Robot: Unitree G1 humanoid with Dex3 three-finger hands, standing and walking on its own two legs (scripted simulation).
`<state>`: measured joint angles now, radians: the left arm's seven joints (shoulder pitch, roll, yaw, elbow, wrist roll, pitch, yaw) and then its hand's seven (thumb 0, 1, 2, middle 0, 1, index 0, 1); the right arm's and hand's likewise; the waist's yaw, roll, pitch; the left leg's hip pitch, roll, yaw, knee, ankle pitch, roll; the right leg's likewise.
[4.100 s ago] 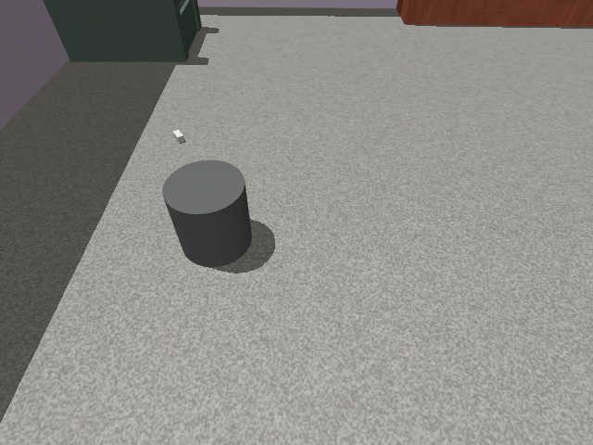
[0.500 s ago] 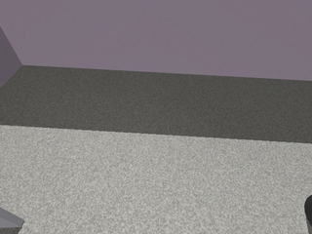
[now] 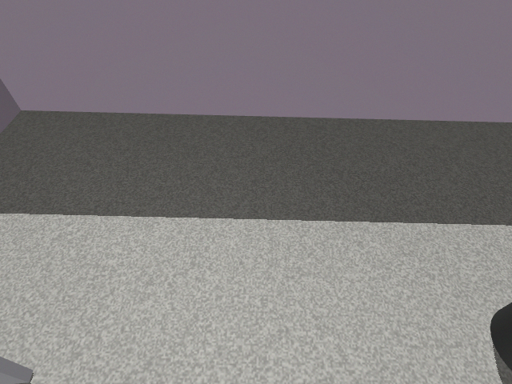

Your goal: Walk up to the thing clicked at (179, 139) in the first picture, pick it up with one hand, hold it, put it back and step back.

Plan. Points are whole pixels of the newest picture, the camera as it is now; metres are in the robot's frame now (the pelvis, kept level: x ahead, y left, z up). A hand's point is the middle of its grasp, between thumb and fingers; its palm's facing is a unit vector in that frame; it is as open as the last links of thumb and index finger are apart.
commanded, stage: stand
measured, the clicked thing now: out of the picture +0.81 -1.81 -0.76
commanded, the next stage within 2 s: none
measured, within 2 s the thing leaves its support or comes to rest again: neither
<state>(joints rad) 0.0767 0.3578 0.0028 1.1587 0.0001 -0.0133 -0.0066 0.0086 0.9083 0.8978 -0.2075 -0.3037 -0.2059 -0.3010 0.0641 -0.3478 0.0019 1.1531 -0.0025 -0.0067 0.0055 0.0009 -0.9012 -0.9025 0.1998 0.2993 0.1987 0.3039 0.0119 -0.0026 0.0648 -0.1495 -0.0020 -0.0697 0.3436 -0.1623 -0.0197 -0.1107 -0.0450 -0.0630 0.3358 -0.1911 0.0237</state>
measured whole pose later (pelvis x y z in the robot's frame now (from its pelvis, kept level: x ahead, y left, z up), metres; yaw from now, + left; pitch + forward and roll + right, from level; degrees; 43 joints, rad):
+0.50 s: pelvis +0.01 -0.01 +0.00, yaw -1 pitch -2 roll +0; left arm 0.08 0.35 0.01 1.15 0.00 -0.01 -0.01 0.01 0.91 0.90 -0.21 -0.30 -0.21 -0.30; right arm 0.08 -0.35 0.00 1.16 -0.01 -0.01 0.00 0.00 -0.90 -0.90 0.20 0.30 0.20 0.30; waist 0.01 0.00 0.05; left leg -0.13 0.01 -0.06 0.32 -0.16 -0.03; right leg -0.10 -0.03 -0.06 0.33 -0.20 0.01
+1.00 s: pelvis +0.01 -0.01 +0.00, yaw -1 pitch -1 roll +0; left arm 0.10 0.35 0.01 1.14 0.00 -0.01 -0.01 0.01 0.91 0.90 -0.21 -0.30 -0.21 -0.30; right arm 0.09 -0.35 0.01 1.15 -0.01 -0.01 0.00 0.00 -0.90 -0.90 0.20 0.30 0.20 0.30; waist 0.01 0.01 0.05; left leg -0.12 0.02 -0.06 0.31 -0.17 -0.04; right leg -0.10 -0.02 -0.06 0.32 -0.20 0.00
